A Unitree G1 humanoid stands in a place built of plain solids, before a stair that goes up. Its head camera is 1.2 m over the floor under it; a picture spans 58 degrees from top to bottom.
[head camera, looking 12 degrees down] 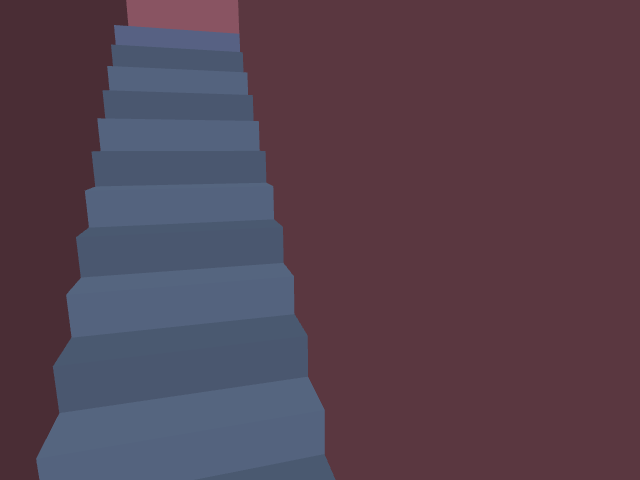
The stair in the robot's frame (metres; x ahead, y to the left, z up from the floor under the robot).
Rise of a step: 0.17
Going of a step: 0.22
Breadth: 0.85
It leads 16 degrees to the left of straight ahead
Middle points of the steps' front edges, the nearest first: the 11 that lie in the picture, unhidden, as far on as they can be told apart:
1.19 0.39 0.34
1.41 0.46 0.51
1.62 0.52 0.68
1.84 0.58 0.85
2.06 0.64 1.02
2.27 0.70 1.18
2.49 0.77 1.35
2.70 0.83 1.52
2.92 0.89 1.69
3.14 0.95 1.86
3.34 1.01 2.03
